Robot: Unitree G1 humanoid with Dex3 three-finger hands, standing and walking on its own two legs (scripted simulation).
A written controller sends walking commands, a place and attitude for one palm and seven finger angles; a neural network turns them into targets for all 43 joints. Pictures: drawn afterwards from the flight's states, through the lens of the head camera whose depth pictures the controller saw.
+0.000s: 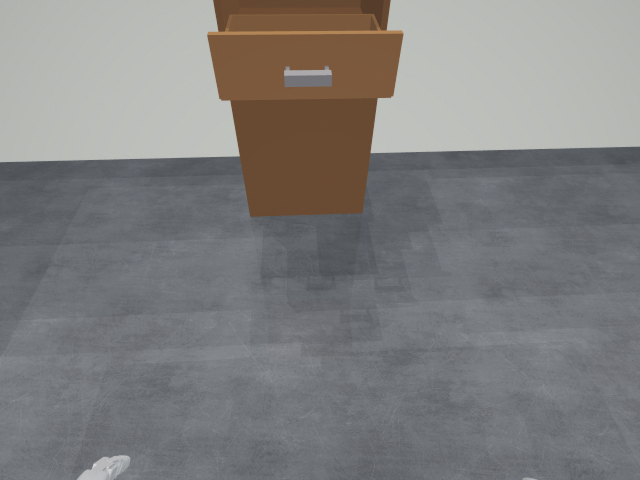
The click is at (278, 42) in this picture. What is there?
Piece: drawer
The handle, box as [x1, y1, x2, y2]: [284, 66, 331, 86]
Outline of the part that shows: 284,70 285,86 331,85 331,72 328,69 328,66 325,66 323,70 290,70 289,66 286,66 286,69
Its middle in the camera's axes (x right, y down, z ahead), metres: -0.03 -0.40 +0.95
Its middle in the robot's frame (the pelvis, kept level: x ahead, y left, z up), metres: +0.99 +0.08 +0.04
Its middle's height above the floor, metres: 0.81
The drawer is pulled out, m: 0.29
